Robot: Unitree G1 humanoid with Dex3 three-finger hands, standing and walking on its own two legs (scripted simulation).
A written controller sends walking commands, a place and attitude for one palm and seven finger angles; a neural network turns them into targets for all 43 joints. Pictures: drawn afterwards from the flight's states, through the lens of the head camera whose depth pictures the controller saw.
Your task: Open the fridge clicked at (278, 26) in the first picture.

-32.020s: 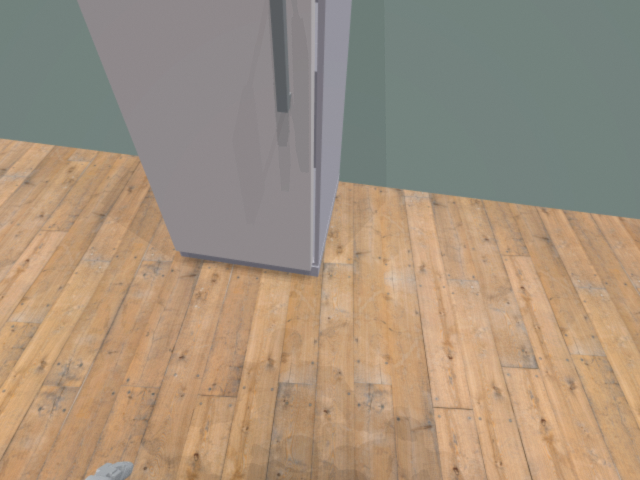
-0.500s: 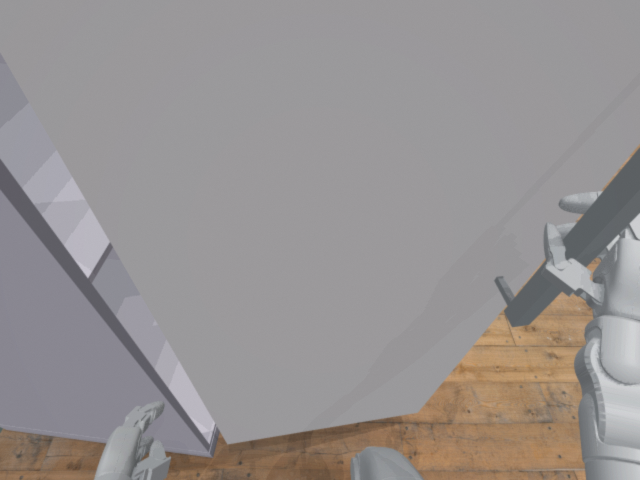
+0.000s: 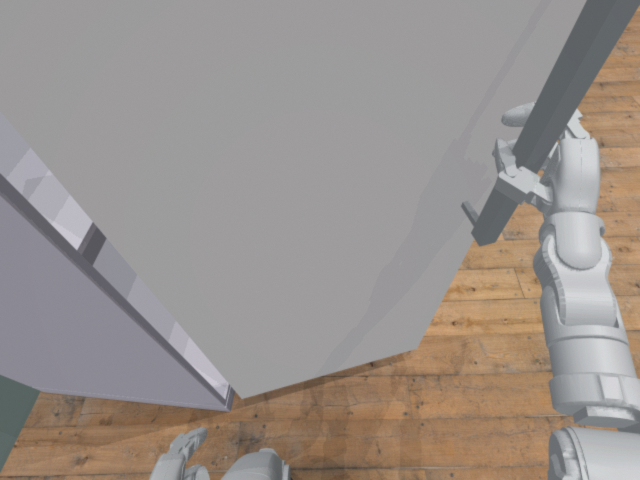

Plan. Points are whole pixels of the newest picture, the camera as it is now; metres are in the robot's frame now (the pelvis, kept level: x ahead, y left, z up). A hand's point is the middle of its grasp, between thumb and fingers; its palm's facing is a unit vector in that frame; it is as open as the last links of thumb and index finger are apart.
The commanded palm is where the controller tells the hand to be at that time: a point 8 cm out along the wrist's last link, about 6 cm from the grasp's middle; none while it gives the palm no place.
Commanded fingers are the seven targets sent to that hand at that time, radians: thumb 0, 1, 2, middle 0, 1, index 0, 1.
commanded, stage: stop walking and hold the door back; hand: right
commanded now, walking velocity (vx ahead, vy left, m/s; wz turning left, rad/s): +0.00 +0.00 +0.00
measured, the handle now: (518, 137) +0.46 -0.21 +0.17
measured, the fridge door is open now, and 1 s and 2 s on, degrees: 69 69 69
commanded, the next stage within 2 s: loosen the grip on the handle in 0.28 s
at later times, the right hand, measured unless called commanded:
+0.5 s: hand (518, 168) +0.42 -0.20 +0.16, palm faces +0.21 +0.97 -0.12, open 6.6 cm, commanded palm +0.37 -0.24 +0.15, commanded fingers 0.00 -0.05 -0.49 0.45 1.40 0.45 1.40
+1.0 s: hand (511, 177) +0.42 -0.20 +0.15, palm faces +0.28 +0.95 -0.16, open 14.3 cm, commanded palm +0.37 -0.25 +0.15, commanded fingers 0.00 0.55 -0.20 0.25 1.15 0.25 1.15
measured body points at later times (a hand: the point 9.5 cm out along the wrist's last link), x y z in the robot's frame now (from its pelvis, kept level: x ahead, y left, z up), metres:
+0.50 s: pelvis +0.01 +0.01 -0.01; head +0.03 -0.01 +0.44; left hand +0.16 +0.26 -0.09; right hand +0.41 -0.25 +0.16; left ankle +0.03 +0.12 -0.74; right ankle +0.04 -0.11 -0.74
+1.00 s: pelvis +0.03 +0.02 -0.01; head +0.05 +0.03 +0.44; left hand +0.12 +0.29 -0.13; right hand +0.40 -0.24 +0.16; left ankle +0.03 +0.12 -0.74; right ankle +0.04 -0.11 -0.74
